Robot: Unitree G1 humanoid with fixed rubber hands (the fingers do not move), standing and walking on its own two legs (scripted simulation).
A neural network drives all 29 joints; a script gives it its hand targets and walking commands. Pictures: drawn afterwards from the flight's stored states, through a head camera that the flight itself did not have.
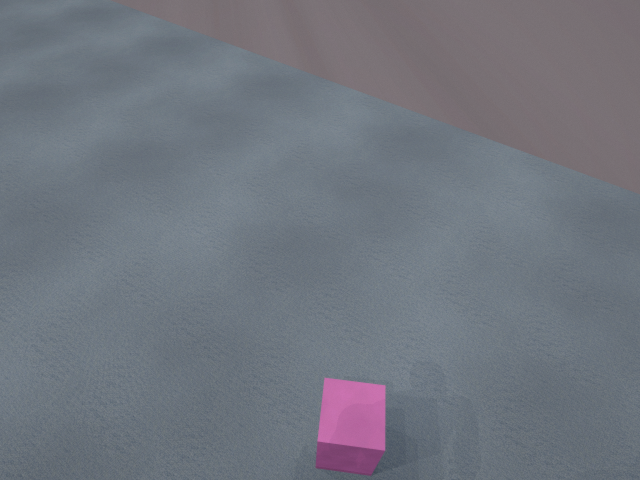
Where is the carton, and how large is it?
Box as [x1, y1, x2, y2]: [315, 378, 384, 475]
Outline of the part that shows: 324,378 315,467 370,475 384,451 384,385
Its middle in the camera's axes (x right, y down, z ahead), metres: +0.08 +0.51 +1.04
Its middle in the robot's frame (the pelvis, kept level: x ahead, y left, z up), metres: +0.38 -0.07 -0.64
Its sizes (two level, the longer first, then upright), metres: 0.157 0.152 0.266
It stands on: the floor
